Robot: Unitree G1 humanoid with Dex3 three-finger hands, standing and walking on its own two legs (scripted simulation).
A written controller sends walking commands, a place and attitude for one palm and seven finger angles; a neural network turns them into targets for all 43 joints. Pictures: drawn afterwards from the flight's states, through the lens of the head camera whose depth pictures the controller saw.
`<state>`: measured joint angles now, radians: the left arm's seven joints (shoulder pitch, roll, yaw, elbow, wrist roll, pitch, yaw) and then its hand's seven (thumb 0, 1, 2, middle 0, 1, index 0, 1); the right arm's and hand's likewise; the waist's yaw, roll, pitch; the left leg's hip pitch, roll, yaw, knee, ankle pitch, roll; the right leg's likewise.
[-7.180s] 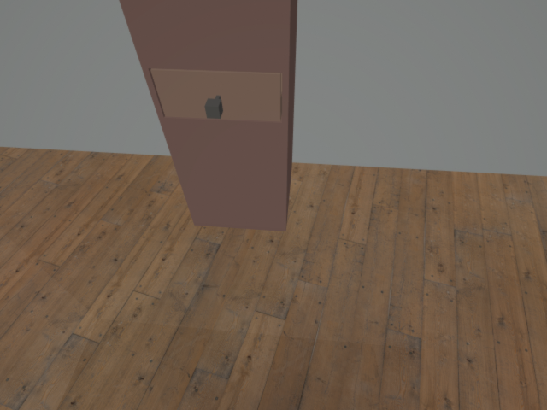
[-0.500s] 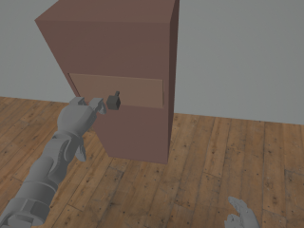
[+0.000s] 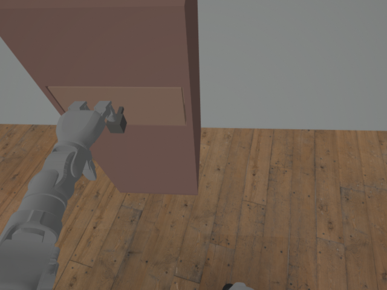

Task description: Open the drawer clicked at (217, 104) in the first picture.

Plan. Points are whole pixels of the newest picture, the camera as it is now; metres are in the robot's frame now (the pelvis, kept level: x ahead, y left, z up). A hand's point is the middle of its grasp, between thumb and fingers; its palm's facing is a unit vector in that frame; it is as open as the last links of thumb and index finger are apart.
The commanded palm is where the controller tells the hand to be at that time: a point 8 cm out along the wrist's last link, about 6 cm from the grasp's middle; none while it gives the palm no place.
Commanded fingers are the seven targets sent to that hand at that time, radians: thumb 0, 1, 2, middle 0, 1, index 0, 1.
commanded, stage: move the hooked fingers above the handle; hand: left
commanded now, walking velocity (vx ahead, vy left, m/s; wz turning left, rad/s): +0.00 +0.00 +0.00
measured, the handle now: (118, 118) +0.58 +0.26 -0.06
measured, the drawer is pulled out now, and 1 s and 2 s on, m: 0.00 0.00 0.00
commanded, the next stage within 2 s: lower the fingers behind the handle in 1.50 s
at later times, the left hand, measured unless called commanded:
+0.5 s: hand (98, 126) +0.48 +0.26 +0.02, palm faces -0.09 +0.02 -1.00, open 13.8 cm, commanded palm +0.47 +0.26 +0.07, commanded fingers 0.00 -0.50 0.30 -0.30 -1.20 -0.30 -1.20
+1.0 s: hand (107, 116) +0.54 +0.26 -0.01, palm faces -0.12 -0.02 -0.99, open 13.8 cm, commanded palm +0.52 +0.26 +0.05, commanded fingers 0.00 -0.50 0.30 -0.30 -1.20 -0.30 -1.20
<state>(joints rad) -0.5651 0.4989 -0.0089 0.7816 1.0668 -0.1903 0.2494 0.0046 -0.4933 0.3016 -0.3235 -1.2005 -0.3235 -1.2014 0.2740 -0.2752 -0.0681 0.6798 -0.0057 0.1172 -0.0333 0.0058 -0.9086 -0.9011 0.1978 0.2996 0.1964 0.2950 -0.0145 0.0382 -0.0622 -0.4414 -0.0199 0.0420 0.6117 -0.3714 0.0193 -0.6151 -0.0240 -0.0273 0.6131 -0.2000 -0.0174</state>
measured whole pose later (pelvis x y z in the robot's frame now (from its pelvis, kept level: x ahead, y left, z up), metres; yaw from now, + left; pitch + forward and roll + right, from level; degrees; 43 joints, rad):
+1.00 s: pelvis +0.01 +0.02 -0.04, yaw -1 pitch +26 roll -2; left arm -0.97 0.67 0.06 1.14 1.11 -0.22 0.21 0.00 -0.49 0.30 -0.32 -1.20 -0.32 -1.20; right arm 0.40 -0.28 -0.02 0.71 -0.05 0.15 -0.01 0.00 -0.91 -0.90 0.20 0.30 0.20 0.30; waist -0.17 0.06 -0.12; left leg -0.86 0.00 0.04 0.91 -0.50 0.05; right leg -0.99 -0.02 -0.03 0.81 -0.27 0.01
